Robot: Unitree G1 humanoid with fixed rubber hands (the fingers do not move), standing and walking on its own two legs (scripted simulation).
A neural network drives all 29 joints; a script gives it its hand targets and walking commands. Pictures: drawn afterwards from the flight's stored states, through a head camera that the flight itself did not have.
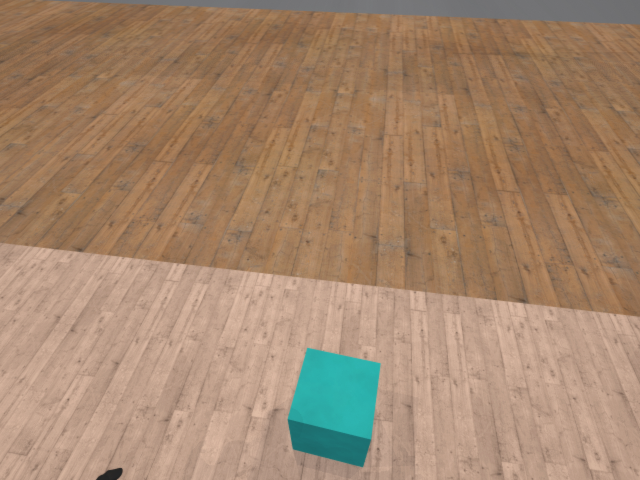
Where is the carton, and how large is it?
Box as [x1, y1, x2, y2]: [288, 348, 380, 466]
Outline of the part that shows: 307,348 288,416 288,424 293,449 362,466 371,436 380,363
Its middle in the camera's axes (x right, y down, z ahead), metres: +0.05 +0.49 +1.10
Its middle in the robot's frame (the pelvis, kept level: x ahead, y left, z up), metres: +0.47 -0.01 -0.66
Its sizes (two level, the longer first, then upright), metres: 0.210 0.200 0.250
